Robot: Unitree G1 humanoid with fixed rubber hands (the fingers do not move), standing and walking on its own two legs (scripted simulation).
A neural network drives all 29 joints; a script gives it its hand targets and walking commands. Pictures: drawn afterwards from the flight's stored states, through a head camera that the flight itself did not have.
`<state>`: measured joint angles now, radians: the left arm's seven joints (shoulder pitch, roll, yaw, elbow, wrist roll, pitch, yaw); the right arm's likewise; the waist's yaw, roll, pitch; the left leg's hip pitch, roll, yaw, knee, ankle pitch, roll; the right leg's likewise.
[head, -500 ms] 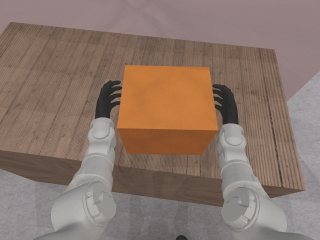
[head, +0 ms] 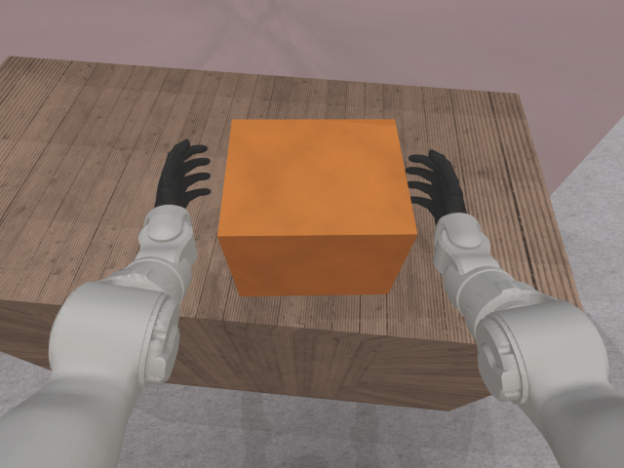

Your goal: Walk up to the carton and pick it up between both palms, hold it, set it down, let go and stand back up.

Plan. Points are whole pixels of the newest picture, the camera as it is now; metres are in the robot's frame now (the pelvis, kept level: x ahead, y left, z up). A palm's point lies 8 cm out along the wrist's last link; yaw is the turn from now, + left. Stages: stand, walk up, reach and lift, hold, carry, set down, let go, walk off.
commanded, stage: set down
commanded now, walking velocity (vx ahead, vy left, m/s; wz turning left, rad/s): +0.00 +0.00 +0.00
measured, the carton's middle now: (314, 211) +0.48 +0.00 -0.01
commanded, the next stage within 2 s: none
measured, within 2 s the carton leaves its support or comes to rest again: neither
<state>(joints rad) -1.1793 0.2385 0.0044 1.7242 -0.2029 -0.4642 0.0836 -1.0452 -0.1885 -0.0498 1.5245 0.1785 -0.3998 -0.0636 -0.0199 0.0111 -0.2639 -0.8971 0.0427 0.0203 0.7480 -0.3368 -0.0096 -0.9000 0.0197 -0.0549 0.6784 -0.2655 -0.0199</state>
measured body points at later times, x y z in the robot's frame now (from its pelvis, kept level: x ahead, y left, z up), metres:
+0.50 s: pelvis -0.03 -0.02 -0.01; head +0.10 +0.00 +0.42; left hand +0.48 +0.20 +0.09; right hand +0.48 -0.21 +0.08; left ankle -0.02 +0.11 -0.70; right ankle +0.01 -0.11 -0.70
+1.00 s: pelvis -0.01 -0.01 +0.02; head +0.07 +0.01 +0.47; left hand +0.47 +0.23 +0.16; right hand +0.48 -0.21 +0.15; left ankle -0.02 +0.11 -0.70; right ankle +0.01 -0.11 -0.70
